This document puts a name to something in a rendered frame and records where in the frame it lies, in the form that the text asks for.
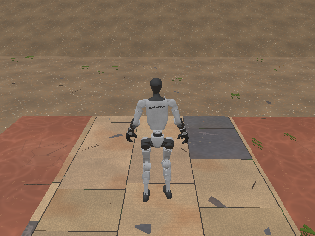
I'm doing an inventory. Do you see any right robot foot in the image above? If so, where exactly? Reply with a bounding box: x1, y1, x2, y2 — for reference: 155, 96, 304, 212
163, 185, 172, 199

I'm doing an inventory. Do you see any robot right forearm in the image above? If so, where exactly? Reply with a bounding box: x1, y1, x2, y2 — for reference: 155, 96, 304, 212
177, 118, 187, 135

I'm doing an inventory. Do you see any robot left forearm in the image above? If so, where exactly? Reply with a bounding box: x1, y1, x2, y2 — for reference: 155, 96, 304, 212
127, 119, 137, 135

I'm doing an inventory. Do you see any left robot hand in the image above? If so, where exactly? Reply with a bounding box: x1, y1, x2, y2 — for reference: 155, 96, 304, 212
126, 132, 137, 142

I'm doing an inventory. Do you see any right robot hand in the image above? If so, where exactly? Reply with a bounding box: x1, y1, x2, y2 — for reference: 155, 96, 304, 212
177, 133, 189, 144

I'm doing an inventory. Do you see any left robot upper arm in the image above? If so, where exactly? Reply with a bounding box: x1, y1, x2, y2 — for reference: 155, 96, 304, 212
132, 99, 146, 126

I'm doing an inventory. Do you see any robot head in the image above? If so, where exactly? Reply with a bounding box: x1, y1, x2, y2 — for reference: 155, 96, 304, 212
148, 78, 165, 101

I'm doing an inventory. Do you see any right robot upper arm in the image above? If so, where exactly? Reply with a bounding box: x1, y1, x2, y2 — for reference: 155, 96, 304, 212
167, 99, 182, 125

